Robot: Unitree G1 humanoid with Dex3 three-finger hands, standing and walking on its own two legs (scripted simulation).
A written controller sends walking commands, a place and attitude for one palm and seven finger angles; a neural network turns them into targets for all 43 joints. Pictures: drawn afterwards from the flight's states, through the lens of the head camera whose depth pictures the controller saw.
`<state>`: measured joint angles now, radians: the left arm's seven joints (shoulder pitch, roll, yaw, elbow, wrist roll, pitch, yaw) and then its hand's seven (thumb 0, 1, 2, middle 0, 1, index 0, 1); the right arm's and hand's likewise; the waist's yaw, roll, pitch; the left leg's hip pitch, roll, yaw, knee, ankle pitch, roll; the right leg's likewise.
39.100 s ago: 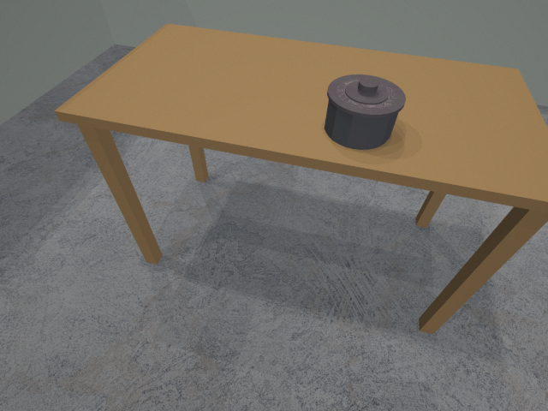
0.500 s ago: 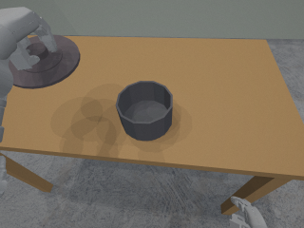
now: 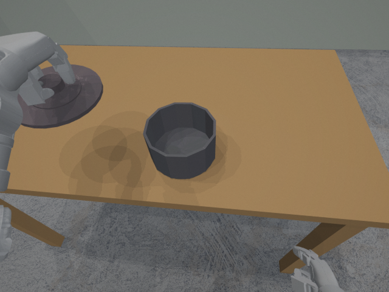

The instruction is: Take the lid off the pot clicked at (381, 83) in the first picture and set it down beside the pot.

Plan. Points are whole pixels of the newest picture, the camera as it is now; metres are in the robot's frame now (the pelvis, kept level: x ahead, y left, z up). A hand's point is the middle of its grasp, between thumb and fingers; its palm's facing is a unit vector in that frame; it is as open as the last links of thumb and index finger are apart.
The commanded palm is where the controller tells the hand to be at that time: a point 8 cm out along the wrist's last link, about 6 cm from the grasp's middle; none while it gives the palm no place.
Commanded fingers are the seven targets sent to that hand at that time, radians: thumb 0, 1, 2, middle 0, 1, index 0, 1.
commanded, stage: lower the lid onto the table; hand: left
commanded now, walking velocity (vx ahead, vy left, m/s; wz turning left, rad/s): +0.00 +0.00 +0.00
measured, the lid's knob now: (51, 84) +0.44 +0.30 +0.20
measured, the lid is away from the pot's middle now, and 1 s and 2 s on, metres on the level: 0.24 0.22 0.23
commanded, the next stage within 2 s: none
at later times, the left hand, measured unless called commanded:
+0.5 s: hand (54, 97) +0.41 +0.28 +0.19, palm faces -0.26 -0.05 -0.96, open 6.9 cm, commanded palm +0.39 +0.28 +0.27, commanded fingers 0.00 0.43 1.29 -1.02 -0.66 -1.07 -0.66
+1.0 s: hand (65, 117) +0.40 +0.28 +0.15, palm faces -0.34 -0.05 -0.94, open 6.9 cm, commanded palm +0.39 +0.28 +0.23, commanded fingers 0.00 0.43 1.29 -1.02 -0.66 -1.07 -0.66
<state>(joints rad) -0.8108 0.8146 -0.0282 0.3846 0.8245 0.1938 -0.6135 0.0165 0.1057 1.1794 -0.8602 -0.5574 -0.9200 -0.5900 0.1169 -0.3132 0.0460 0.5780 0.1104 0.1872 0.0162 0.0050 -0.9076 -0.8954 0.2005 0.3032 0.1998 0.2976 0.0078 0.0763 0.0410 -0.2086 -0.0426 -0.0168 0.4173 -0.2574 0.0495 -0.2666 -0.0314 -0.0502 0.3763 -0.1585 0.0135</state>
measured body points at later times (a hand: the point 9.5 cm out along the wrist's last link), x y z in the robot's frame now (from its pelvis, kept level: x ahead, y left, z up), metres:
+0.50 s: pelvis +0.00 +0.01 +0.00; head +0.05 -0.01 +0.45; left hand +0.42 +0.28 +0.24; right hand +0.16 -0.24 -0.12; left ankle -0.03 +0.09 -0.74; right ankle +0.02 -0.13 -0.74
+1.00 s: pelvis +0.00 +0.00 +0.00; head +0.05 -0.01 +0.45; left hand +0.41 +0.28 +0.20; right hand +0.17 -0.24 -0.12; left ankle -0.03 +0.09 -0.74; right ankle +0.02 -0.13 -0.74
